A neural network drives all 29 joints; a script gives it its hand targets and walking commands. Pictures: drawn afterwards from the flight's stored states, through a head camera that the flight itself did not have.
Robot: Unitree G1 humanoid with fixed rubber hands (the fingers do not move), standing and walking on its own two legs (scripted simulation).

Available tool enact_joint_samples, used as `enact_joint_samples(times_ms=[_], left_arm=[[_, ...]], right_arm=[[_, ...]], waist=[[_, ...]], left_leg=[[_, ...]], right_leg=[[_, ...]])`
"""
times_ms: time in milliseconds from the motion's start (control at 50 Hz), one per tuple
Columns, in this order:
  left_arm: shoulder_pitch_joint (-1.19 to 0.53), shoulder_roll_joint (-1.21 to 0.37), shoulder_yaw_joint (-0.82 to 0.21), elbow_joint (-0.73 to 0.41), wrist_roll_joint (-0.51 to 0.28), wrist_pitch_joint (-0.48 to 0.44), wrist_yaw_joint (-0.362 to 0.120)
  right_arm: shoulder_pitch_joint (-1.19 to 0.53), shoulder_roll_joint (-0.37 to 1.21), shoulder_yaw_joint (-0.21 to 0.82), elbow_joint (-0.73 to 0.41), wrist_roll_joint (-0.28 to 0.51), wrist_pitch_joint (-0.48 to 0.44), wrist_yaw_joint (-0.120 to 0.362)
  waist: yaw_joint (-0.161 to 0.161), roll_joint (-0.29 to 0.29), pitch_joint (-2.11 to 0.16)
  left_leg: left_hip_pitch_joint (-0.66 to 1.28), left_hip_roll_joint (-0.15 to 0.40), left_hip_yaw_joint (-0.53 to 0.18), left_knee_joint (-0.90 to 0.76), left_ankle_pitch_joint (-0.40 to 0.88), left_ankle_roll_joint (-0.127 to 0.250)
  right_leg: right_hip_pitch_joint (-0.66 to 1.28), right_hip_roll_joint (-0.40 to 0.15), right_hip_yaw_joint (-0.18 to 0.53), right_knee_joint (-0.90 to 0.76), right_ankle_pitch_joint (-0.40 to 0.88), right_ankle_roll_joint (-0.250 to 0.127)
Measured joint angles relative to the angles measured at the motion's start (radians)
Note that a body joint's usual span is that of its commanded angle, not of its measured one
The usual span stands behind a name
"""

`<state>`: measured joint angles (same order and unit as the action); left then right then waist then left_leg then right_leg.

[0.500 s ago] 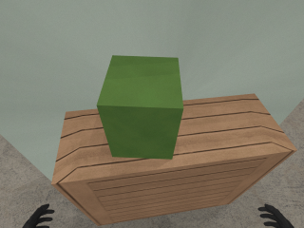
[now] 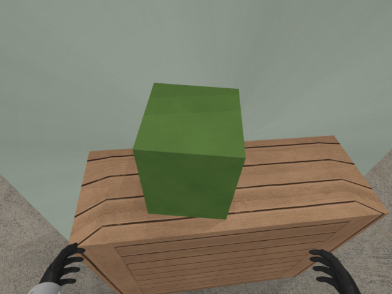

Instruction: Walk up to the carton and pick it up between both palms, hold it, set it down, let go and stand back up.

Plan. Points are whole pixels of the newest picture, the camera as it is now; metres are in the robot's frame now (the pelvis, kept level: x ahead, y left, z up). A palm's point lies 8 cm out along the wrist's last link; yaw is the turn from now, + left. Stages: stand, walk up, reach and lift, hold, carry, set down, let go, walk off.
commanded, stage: reach and lift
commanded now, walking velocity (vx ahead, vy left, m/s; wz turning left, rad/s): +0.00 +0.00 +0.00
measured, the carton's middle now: (191, 154) +0.43 +0.03 +0.03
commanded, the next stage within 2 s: none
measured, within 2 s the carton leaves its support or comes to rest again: neither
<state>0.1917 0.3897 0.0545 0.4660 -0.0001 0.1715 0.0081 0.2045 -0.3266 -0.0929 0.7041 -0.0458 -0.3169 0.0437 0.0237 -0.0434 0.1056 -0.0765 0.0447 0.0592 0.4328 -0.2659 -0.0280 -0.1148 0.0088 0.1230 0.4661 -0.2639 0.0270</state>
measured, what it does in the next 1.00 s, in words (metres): stands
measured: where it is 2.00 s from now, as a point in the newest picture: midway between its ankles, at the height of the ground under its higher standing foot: outside the picture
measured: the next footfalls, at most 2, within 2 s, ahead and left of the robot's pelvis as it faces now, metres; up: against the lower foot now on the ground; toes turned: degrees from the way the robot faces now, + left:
none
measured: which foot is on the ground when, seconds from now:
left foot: down 0.00-1.00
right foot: down 0.00-1.00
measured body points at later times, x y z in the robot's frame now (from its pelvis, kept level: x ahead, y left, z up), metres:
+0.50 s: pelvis +0.00 +0.00 +0.00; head +0.00 +0.02 +0.45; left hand +0.16 +0.29 -0.06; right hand +0.21 -0.22 -0.02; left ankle -0.01 +0.14 -0.74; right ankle +0.00 -0.14 -0.74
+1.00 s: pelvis +0.00 +0.00 +0.00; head +0.00 +0.02 +0.45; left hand +0.27 +0.22 +0.03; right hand +0.27 -0.18 +0.03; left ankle -0.01 +0.14 -0.74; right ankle +0.00 -0.14 -0.74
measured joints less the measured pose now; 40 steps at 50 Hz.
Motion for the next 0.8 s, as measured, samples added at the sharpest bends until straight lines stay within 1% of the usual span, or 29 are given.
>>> enact_joint_samples(times_ms=[120,260,400,660,760,800], left_arm=[[0.036,-0.015,0.000,-0.009,0.000,-0.064,0.007],[0.063,-0.026,-0.003,-0.014,-0.007,-0.136,0.013],[0.078,-0.027,-0.025,-0.015,-0.058,-0.196,0.021],[0.079,-0.027,-0.085,-0.028,-0.157,-0.271,0.039],[0.079,-0.027,-0.104,-0.055,-0.179,-0.284,0.049],[0.075,-0.028,-0.114,-0.097,-0.188,-0.314,0.049]], right_arm=[[0.023,0.027,0.000,-0.054,0.037,-0.006,0.000],[0.044,0.070,0.012,-0.141,0.075,-0.006,-0.009],[0.045,0.118,0.031,-0.215,0.099,0.000,-0.024],[0.029,0.188,0.074,-0.325,0.139,0.042,-0.058],[-0.009,0.206,0.084,-0.359,0.150,0.059,-0.075],[-0.030,0.213,0.089,-0.366,0.153,0.069,-0.082]], waist=[[0.000,0.000,-0.009],[0.000,0.000,-0.017],[0.005,0.000,-0.022],[0.039,0.000,-0.024],[0.048,0.002,-0.025],[0.050,0.003,-0.028]], left_leg=[[0.027,-0.003,0.000,-0.043,0.017,0.000],[0.032,-0.006,0.000,-0.060,0.025,0.000],[0.032,-0.007,0.000,-0.061,0.026,0.000],[0.032,-0.009,0.000,-0.061,0.026,0.000],[0.028,-0.009,0.000,-0.061,0.028,0.000],[0.025,-0.009,0.000,-0.061,0.029,0.000]], right_leg=[[0.029,-0.005,-0.001,-0.045,0.017,0.000],[0.034,-0.007,-0.001,-0.062,0.025,0.000],[0.034,-0.009,-0.001,-0.063,0.025,0.000],[0.034,-0.011,-0.001,-0.063,0.025,0.000],[0.031,-0.011,-0.001,-0.063,0.027,0.000],[0.027,-0.011,-0.001,-0.063,0.028,0.000]])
